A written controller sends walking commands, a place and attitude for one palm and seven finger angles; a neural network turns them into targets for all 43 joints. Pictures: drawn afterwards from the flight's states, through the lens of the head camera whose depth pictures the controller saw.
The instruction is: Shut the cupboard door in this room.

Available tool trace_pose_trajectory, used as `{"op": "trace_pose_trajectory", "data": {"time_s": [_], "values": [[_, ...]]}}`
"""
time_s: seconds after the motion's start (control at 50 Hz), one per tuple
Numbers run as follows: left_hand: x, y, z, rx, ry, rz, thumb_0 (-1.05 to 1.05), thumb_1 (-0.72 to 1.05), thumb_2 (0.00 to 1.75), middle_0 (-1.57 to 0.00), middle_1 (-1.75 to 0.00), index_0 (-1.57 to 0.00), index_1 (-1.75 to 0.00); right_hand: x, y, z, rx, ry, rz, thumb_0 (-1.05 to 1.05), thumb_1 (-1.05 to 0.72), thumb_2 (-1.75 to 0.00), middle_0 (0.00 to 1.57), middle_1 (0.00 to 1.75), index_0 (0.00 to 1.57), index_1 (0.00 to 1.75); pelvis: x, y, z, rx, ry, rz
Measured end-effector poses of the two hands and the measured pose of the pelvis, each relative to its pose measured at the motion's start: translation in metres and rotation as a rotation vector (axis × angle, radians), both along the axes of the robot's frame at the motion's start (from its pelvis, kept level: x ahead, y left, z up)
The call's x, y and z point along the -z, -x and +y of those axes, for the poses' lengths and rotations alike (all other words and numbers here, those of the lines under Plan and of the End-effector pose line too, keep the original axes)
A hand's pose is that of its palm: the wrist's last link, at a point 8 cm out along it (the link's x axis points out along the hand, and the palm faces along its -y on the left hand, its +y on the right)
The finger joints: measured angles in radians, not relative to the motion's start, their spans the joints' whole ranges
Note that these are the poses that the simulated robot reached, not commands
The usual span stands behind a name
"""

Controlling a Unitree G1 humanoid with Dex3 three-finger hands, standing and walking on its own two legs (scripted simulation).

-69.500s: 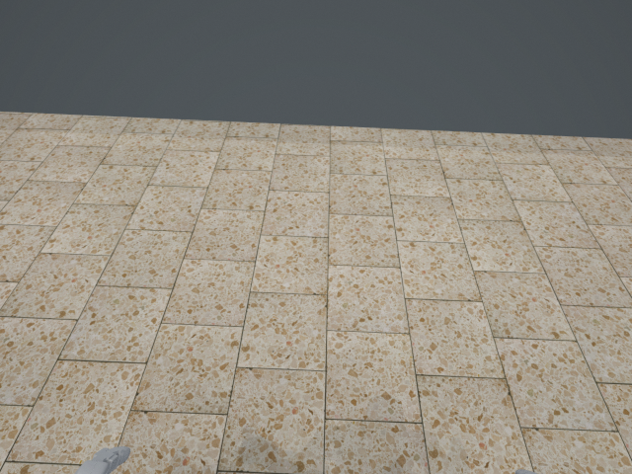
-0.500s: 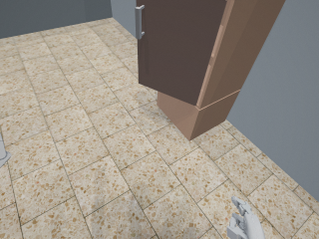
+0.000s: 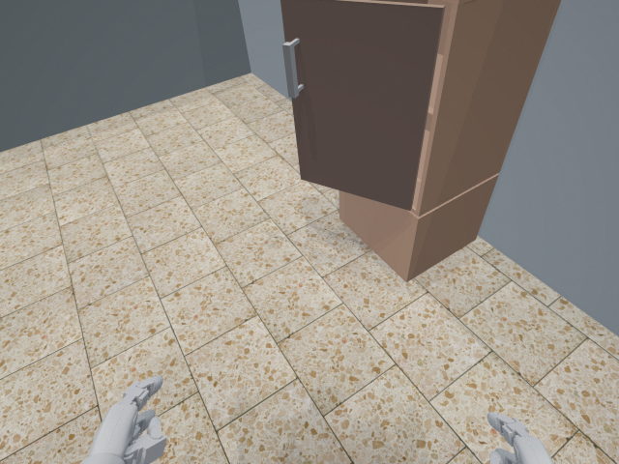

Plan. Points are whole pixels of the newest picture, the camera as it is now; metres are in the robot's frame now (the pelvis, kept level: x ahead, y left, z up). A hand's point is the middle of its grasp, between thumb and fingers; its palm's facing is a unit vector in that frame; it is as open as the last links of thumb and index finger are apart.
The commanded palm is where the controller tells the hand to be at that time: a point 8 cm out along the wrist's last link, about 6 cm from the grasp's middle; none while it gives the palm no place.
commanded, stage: let the arm hang, fingers relaxed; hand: left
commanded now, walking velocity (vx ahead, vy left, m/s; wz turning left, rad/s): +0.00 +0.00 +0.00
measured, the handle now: (294, 68) +1.10 +0.08 +0.05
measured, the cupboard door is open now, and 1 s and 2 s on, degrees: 29 29 29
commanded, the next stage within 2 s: look to check the result in 0.92 s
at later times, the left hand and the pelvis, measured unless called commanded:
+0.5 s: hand out of the picture -0.06 +0.20 -0.16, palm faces +0.01 -0.97 -0.23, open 7.3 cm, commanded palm none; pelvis -0.01 +0.01 +0.01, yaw -1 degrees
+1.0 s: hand out of the picture -0.02 +0.16 -0.16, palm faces +0.00 -0.99 -0.14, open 7.3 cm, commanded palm none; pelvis -0.01 +0.01 +0.01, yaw -2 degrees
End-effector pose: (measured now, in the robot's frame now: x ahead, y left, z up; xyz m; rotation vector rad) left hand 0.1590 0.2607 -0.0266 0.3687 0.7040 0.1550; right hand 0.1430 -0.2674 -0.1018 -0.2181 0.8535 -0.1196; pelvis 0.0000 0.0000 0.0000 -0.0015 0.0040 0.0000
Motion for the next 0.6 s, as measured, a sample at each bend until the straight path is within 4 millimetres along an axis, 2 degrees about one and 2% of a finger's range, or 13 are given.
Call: {"op": "trace_pose_trajectory", "data": {"time_s": [0.06,0.1,0.14,0.2,0.28,0.34,0.42,0.5,0.6], "values": [[0.061,0.052,-0.028,-0.015,0.12,0.26,0.01,0.91,0.9,-0.2,-0.3,-0.2,-0.3,0.008,0.035,0.004,0.02,0.006,0.111,0.01,-0.9,-0.9,0.2,0.3,0.2,0.3,0.0,0.005,-0.001,0.001,-0.003,-0.009],[0.09,0.086,-0.045,-0.044,0.196,0.391,0.01,0.92,0.9,-0.2,-0.3,-0.2,-0.3,0.013,0.064,0.009,0.036,0.013,0.211,0.01,-0.91,-0.9,0.2,0.3,0.2,0.3,0.0,0.007,-0.001,0.0,0.0,-0.017],[0.102,0.107,-0.039,-0.125,0.212,0.437,-0.01,0.98,0.89,-0.21,-0.3,-0.21,-0.3,0.015,0.096,0.015,0.044,0.017,0.32,0.01,-0.91,-0.9,0.2,0.3,0.2,0.3,-0.001,0.009,-0.003,-0.009,0.005,-0.02],[0.11,0.136,-0.03,-0.161,0.214,0.529,-0.02,1.0,0.89,-0.21,-0.3,-0.21,-0.3,0.018,0.138,0.025,0.065,0.01,0.462,0.01,-0.91,-0.9,0.2,0.3,0.2,0.3,-0.005,0.01,-0.002,-0.014,0.014,-0.019],[0.107,0.174,-0.02,-0.199,0.196,0.639,-0.01,0.97,0.89,-0.21,-0.3,-0.21,-0.3,0.022,0.174,0.038,0.109,-0.019,0.567,0.01,-0.9,-0.9,0.2,0.3,0.2,0.3,-0.01,0.011,0.003,-0.009,0.019,-0.022],[0.102,0.196,-0.015,-0.219,0.176,0.705,0.0,0.95,0.89,-0.21,-0.3,-0.21,-0.3,0.026,0.188,0.047,0.137,-0.048,0.592,0.01,-0.9,-0.9,0.2,0.3,0.2,0.3,-0.012,0.012,0.007,0.0,0.017,-0.027],[0.097,0.213,-0.012,-0.234,0.157,0.754,0.0,0.93,0.9,-0.2,-0.3,-0.2,-0.3,0.032,0.193,0.059,0.155,-0.084,0.59,0.01,-0.9,-0.9,0.2,0.3,0.2,0.3,-0.013,0.013,0.012,0.012,0.012,-0.032],[0.096,0.216,-0.014,-0.237,0.156,0.761,0.01,0.92,0.9,-0.2,-0.3,-0.2,-0.3,0.036,0.189,0.067,0.161,-0.11,0.57,0.01,-0.91,-0.9,0.2,0.3,0.2,0.3,-0.013,0.014,0.013,0.02,0.007,-0.035],[0.099,0.209,-0.023,-0.225,0.177,0.736,0.01,0.92,0.9,-0.2,-0.3,-0.2,-0.3,0.038,0.182,0.073,0.163,-0.125,0.543,0.01,-0.91,-0.9,0.2,0.3,0.2,0.3,-0.014,0.015,0.013,0.025,0.004,-0.037]]}}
